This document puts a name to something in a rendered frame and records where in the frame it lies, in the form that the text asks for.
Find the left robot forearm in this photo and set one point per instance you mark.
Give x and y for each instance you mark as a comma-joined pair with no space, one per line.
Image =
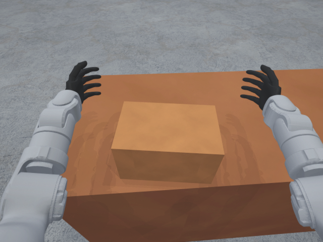
48,148

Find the robot left upper arm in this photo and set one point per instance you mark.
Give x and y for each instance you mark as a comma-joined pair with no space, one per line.
34,201

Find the right robot forearm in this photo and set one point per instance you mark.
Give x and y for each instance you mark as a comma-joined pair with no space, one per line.
296,137

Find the right robot hand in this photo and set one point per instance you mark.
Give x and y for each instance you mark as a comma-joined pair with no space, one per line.
269,87

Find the pedestal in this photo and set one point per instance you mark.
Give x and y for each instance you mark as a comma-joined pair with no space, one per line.
249,195

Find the robot right upper arm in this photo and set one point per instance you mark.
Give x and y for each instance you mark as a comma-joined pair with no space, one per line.
307,202

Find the carton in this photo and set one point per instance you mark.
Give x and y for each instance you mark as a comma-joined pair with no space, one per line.
168,142

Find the left robot hand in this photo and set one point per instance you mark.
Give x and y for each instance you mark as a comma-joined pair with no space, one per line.
76,80

